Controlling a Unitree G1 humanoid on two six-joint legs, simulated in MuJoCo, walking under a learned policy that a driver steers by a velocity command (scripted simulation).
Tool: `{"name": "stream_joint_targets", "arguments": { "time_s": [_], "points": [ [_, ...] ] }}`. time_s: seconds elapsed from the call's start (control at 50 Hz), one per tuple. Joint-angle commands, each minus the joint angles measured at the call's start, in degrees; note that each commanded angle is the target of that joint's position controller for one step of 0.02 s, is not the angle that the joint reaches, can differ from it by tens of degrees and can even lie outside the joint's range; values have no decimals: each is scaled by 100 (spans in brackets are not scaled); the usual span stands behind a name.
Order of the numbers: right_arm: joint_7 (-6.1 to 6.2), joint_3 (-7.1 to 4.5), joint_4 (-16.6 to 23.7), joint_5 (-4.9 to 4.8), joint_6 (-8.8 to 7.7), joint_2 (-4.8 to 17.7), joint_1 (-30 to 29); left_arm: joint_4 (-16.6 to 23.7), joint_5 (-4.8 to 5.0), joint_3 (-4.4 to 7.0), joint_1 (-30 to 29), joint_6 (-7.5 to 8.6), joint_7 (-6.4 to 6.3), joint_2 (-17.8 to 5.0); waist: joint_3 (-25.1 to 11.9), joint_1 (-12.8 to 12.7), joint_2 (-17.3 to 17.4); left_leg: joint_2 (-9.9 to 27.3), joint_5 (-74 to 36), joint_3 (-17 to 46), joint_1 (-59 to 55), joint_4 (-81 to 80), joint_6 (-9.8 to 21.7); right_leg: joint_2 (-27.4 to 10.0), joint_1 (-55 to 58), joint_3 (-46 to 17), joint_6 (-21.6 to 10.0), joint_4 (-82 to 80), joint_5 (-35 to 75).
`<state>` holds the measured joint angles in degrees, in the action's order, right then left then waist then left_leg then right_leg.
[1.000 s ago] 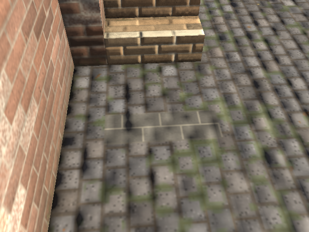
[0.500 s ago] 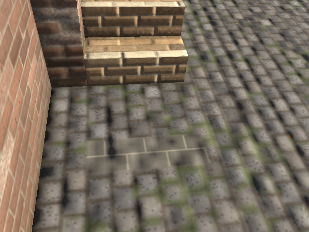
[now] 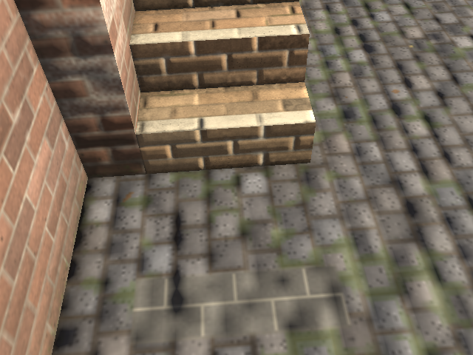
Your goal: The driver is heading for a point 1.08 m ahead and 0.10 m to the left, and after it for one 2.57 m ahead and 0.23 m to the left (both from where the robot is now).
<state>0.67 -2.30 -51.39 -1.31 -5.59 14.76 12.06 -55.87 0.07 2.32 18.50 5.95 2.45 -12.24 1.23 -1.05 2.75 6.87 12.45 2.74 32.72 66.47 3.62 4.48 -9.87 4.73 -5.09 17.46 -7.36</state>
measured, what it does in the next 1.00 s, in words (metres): walks ahead: left foot, then right foot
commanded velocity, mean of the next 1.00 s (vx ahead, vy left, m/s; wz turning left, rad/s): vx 0.48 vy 0.00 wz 0.00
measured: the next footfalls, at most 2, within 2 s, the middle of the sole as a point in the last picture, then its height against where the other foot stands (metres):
left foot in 0.38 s outside the picture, level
right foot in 0.92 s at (293, 292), level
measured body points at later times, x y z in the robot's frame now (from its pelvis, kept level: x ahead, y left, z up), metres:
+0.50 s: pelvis +0.31 +0.05 -0.02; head +0.34 +0.05 +0.43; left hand +0.31 +0.31 -0.16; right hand +0.43 -0.21 -0.13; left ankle +0.39 +0.13 -0.74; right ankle +0.16 -0.09 -0.64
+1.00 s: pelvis +0.58 -0.02 -0.01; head +0.62 -0.04 +0.43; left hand +0.72 +0.23 -0.13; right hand +0.57 -0.29 -0.17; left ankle +0.43 +0.12 -0.67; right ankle +0.67 -0.10 -0.74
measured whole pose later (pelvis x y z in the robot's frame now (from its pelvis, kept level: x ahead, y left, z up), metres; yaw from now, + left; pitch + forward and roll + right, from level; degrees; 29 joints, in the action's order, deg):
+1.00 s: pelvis +0.58 -0.02 -0.01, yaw +0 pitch +1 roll +2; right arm -0.2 -2.5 -57.5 0.3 -4.0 15.2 18.6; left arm -51.1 -2.3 1.9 6.2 5.6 1.5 -13.4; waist 4.2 2.2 0.5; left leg -1.1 26.0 0.5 13.3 56.4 2.4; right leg -0.4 -23.7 4.2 -4.0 30.5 -7.8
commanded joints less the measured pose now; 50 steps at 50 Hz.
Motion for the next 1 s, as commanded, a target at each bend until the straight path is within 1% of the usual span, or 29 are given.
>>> {"name": "stream_joint_targets", "arguments": {
  "time_s": [0.02,0.1,0.18,0.24,0.3,0.34,0.36,0.38,0.4,0.42,0.44,0.46,0.48,0.52,0.56,0.6,0.64,0.74,0.76,0.78,0.82,0.86,0.88,0.9,0.92,0.94,0.96,0.98,1.0],
  "points": [
    [-1,-105,200,54,75,282,301,145,0,95,-37,60,-102,-703,267,257,-542,307,-691,201,806,-397,-102,-1683,115,-1571,-747,-1302,169],
    [-54,-148,445,68,7,332,-535,38,-1,44,344,-9,-253,-734,453,26,-560,169,-1665,25,1278,-1600,-280,-1541,392,-1195,-660,-1412,453],
    [-184,-69,632,50,-83,150,-1353,-83,33,7,749,-70,-340,-783,585,-257,-537,-128,-2328,-319,844,-2936,-296,-1400,656,-824,-518,-1455,688],
    [-296,-11,792,3,-118,108,-1782,-224,51,19,1029,-154,-349,-833,718,-377,-539,-260,-2091,-379,871,-3506,-261,-1576,1284,-770,-566,-1277,941],
    [-400,-7,905,-3,-166,221,-1853,-248,16,80,1003,-259,-350,-928,675,-243,-607,-331,-1328,-356,940,-3795,-68,-1847,2065,-826,-542,-773,1745],
    [-409,-100,794,-8,-175,490,-1323,-174,-13,130,800,-304,-350,-1066,223,113,-834,-618,-897,-537,58,-3821,139,-1856,2207,-768,-425,-44,3555],
    [-395,-194,546,-1,-170,673,-471,-128,-33,143,629,-336,-365,-1110,-269,587,-808,-814,-943,-638,-980,-3913,274,-1689,2032,-637,-311,923,4252],
    [-362,-310,223,35,-144,973,625,-27,-65,97,474,-344,-357,-1060,-1015,1071,-689,-571,-1172,-332,-2662,-3693,493,-1429,1162,-499,-151,2326,3952],
    [-325,-436,59,190,-132,1544,1449,43,-140,-77,1150,-265,-283,-442,-2078,862,537,928,-710,1919,-5098,-3665,1243,-651,-1022,-321,179,4612,1453],
    [-334,-369,-29,215,-93,1310,1565,-130,63,-162,1384,-79,-229,-175,-2831,755,1344,1683,-76,4081,-5930,-4652,1728,-21,-2276,-1003,216,5875,-2328],
    [-317,-251,40,161,-121,926,1069,-16,238,-12,842,57,-222,-820,-1999,776,874,1443,110,3529,-5241,-4845,1366,-418,-2780,-1351,76,6350,-2194],
    [-288,-178,166,149,-118,730,525,130,332,20,298,115,-236,-955,-1196,647,482,1222,-224,2576,-4246,-4989,1144,-717,-2855,-1131,46,6298,-1725],
    [-302,-120,214,175,-131,605,112,160,307,38,29,113,-281,-914,-648,465,-48,985,-714,1878,-3269,-5261,1041,-967,-2652,-1006,84,5919,-1233],
    [-317,-31,234,210,-168,372,-132,129,248,98,133,-21,-352,-752,-293,117,35,596,-887,1207,-2364,-5646,922,-1246,-2107,-989,167,5296,-716],
    [-297,-36,142,185,-167,449,17,113,225,85,155,-126,-382,-552,-87,27,81,496,-1060,927,-2106,-5902,1012,-1330,-2124,-864,271,4872,-597],
    [-225,-78,79,177,-159,646,202,278,170,105,-258,-176,-398,-606,117,58,-3,502,-1257,763,-2133,-6050,1056,-1410,-2540,-802,411,4267,-242],
    [-172,-113,16,200,-124,771,353,360,84,133,-633,-202,-402,-669,148,152,-30,447,-1542,534,-2306,-6066,999,-1420,-2805,-782,480,3596,322],
    [-51,-91,-207,31,-112,840,845,665,62,14,-1867,-107,-250,-512,311,488,-104,401,-1074,235,-2643,-6122,810,-1126,-2673,-553,513,1828,1504],
    [-63,-35,-420,47,-128,545,1119,770,-414,-56,-1953,-225,-73,-423,364,459,-263,235,-896,89,-2292,-6198,776,-932,-2141,-70,520,1856,1610],
    [-73,-49,-437,90,-141,607,1093,838,-424,-69,-2015,-297,-8,-336,419,440,-4,243,-913,22,-2323,-6211,733,-918,-1980,-116,493,1735,1425],
    [-53,-95,-470,193,-95,788,1024,961,-289,-22,-1989,-321,4,-561,482,317,84,466,-1328,112,-2805,-5994,630,-930,-2071,-277,430,1558,909],
    [-43,-191,-444,275,7,977,800,985,-289,55,-1811,-220,-14,-818,490,156,175,594,-1883,99,-3347,-5571,473,-933,-2065,-386,305,1210,232],
    [-66,-231,-434,346,77,1039,803,900,-287,71,-1464,-165,3,-868,174,44,316,591,-2292,19,-3596,-5098,432,-839,-1658,-326,208,1051,-103],
    [-84,-202,-463,370,127,874,848,643,-318,114,-685,-84,-29,-917,-241,-252,159,369,-2995,-146,-3539,-4000,328,-671,-731,-262,83,754,-37],
    [-81,-107,-436,330,126,541,1104,400,-420,182,271,30,-110,-1167,-1008,-488,-260,18,-2337,-353,-2987,-2554,184,-1112,615,-662,-90,728,398],
    [-110,33,-370,32,108,-25,1946,296,-465,379,730,52,-165,-1885,-1846,-203,-1745,-856,88,-834,-915,-501,-110,-2642,2545,-2921,-815,719,1092],
    [-66,-98,-531,93,94,493,1884,255,-233,407,742,-35,-150,-1768,-1914,-258,-1627,-1150,1988,-255,-252,341,-68,-2851,2519,-3782,-1019,228,2424],
    [-57,-141,-527,123,121,592,1474,336,-131,311,265,-35,-140,-1418,-1349,-84,-1006,-815,1611,82,-186,604,-5,-2610,1883,-2772,-936,361,2987],
    [-76,-99,-495,131,120,457,1174,404,-121,190,-136,-12,-133,-975,-891,24,-669,-614,1276,35,-245,433,-26,-2396,1248,-2134,-863,285,3541]
  ]
}}
Over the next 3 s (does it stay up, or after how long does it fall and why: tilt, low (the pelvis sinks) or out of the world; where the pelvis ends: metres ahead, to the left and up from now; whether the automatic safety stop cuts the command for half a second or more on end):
stays up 0.80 0.02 -0.01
